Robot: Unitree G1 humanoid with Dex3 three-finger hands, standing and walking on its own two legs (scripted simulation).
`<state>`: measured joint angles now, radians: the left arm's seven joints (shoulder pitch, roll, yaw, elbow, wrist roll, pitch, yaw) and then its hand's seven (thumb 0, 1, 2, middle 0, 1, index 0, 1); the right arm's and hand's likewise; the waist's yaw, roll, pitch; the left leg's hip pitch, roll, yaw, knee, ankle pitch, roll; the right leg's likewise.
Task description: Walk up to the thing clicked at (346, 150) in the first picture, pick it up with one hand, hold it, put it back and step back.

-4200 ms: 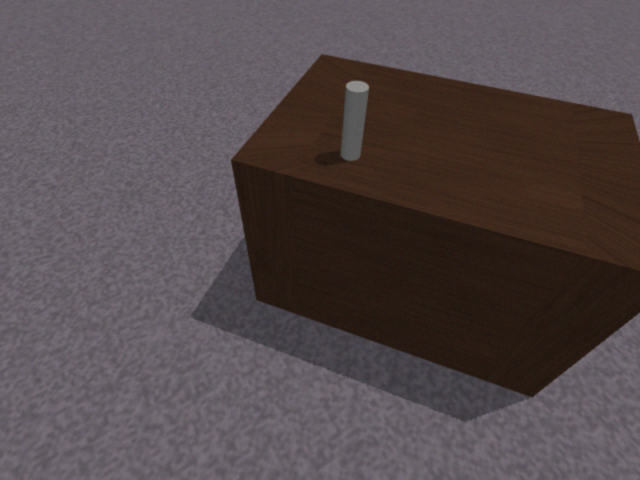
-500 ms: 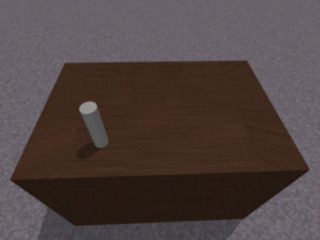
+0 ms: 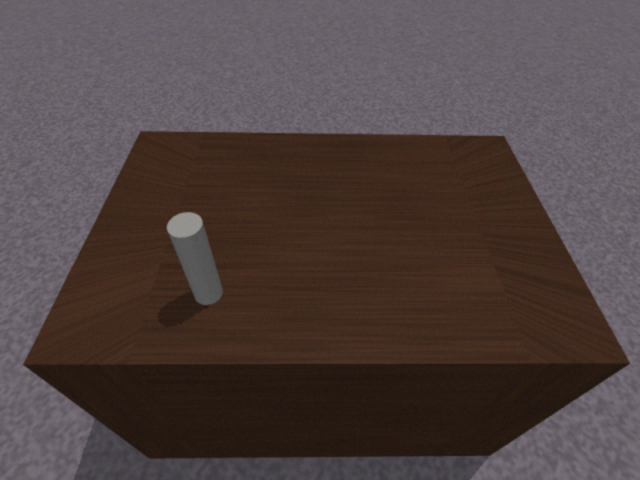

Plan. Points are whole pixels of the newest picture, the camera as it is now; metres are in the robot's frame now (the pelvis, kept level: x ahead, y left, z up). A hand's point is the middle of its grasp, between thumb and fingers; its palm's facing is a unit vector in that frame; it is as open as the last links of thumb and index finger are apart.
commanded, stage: stand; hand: left
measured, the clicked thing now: (197, 262) +0.45 +0.20 -0.04
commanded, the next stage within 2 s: rise first in 1.54 s
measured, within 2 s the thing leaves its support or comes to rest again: neither
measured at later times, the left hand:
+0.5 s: hand out of the picture +0.07 +0.25 -0.15, palm faces -0.02 -0.94 -0.35, open 7.4 cm
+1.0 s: hand out of the picture +0.07 +0.25 -0.16, palm faces -0.02 -0.94 -0.35, open 7.4 cm
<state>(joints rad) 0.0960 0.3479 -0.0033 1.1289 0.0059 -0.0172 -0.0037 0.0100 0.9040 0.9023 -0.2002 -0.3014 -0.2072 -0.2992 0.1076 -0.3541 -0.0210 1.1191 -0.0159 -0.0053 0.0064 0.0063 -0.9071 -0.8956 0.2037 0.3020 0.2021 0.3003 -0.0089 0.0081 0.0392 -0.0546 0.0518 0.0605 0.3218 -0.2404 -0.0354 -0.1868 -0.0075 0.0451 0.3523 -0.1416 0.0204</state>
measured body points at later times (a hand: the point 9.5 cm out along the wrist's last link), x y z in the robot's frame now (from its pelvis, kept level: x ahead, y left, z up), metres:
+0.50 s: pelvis -0.01 +0.00 +0.00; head +0.00 -0.01 +0.45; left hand +0.07 +0.30 -0.13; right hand +0.06 -0.30 -0.14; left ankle -0.04 +0.14 -0.75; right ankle +0.03 -0.13 -0.75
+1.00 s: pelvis +0.00 +0.00 +0.00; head +0.01 +0.00 +0.45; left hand +0.07 +0.30 -0.13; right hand +0.06 -0.30 -0.14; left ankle -0.04 +0.14 -0.75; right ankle +0.03 -0.13 -0.75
